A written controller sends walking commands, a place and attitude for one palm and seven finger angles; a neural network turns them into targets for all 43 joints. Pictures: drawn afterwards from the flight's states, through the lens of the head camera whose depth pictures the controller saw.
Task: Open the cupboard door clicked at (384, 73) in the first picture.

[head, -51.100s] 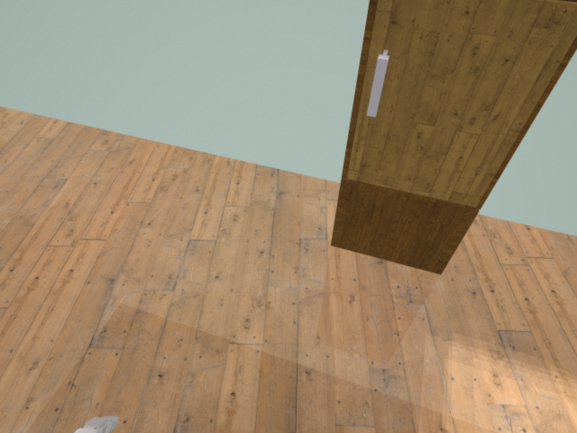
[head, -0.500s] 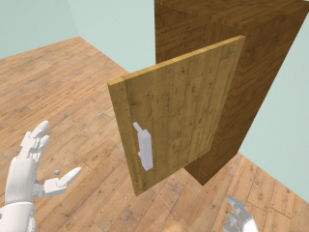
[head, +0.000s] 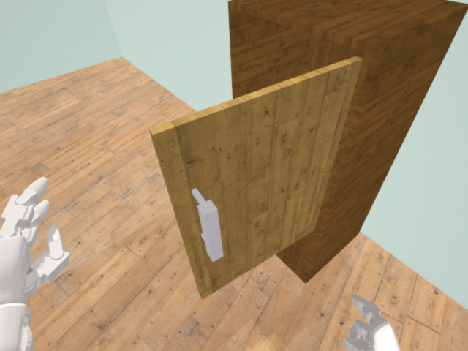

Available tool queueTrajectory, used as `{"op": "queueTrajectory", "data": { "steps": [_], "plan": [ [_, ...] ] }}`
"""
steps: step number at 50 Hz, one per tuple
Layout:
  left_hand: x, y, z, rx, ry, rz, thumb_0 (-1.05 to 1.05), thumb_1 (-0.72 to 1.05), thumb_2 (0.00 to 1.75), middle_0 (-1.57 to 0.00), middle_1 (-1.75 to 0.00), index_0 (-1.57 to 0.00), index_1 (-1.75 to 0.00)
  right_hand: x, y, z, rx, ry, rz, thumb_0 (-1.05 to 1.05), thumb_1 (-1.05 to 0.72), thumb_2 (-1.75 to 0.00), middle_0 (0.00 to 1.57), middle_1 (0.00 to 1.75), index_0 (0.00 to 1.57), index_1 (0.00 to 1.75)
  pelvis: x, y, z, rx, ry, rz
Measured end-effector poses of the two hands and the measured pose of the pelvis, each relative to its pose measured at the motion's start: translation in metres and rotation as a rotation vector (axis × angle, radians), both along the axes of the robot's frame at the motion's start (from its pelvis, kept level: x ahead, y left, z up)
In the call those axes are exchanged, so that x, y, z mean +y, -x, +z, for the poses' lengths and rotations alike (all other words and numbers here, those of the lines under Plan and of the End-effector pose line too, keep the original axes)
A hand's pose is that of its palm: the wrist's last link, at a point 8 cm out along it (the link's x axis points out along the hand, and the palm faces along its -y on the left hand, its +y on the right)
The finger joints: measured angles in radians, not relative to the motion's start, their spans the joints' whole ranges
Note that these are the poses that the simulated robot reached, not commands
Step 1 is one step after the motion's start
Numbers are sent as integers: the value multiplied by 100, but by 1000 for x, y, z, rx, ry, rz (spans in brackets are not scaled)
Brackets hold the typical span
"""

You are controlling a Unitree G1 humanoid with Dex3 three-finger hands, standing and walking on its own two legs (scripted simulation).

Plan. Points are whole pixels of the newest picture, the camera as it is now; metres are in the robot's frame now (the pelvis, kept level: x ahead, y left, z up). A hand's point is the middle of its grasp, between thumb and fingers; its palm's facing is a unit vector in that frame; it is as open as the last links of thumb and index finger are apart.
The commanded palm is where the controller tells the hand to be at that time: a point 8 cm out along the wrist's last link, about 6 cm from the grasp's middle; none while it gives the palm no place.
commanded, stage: draw the hand back to the body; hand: left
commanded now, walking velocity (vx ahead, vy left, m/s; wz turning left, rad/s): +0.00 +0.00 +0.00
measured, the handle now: (206, 225) +0.34 +0.11 +0.02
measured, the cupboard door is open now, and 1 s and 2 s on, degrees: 83 83 83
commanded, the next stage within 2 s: step back with the hand held close in 0.12 s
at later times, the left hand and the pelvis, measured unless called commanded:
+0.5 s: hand (63, 254) +0.19 +0.26 +0.14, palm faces +0.32 -0.80 -0.51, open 7.4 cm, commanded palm +0.13 +0.31 +0.17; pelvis -0.02 +0.01 +0.00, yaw -2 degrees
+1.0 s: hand out of the picture +0.06 +0.31 +0.15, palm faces +0.48 -0.72 -0.50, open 7.4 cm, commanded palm +0.00 +0.34 +0.17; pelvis -0.12 +0.03 -0.02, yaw +4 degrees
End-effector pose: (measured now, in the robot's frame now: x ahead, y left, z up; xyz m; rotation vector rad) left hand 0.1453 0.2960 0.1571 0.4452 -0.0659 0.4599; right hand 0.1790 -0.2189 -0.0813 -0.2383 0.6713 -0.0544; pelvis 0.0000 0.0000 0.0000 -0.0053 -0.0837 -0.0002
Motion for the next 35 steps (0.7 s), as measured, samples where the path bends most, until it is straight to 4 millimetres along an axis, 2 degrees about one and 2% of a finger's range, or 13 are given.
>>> {"op": "queueTrajectory", "data": {
  "steps": [13,19,25,30,35],
  "plan": [
    [-5,2,5,-16,-15,-11,2,89,89,-21,-31,-21,-30,-7,8,-1,1,-1,-16,1,-91,-90,20,30,21,30,-6,4,0,-8,3,-5],
    [0,-3,21,-46,-107,-58,2,89,90,-21,-31,-21,-30,-10,13,1,19,7,-48,1,-91,-90,20,30,21,30,-2,11,0,49,15,-13],
    [1,-5,11,37,-121,-133,2,89,90,-21,-31,-21,-30,-12,29,2,38,21,-119,1,-91,-90,20,30,21,30,12,23,-1,83,8,-38],
    [10,5,9,46,-140,-170,2,89,89,-21,-31,-21,-30,-7,49,4,52,36,-155,1,-91,-90,20,30,21,30,21,37,-3,84,5,-46],
    [22,27,14,-9,-161,-167,2,89,89,-22,-31,-21,-30,4,70,7,45,50,-148,1,-91,-90,20,30,21,30,29,57,-6,76,8,-42]
  ]
}}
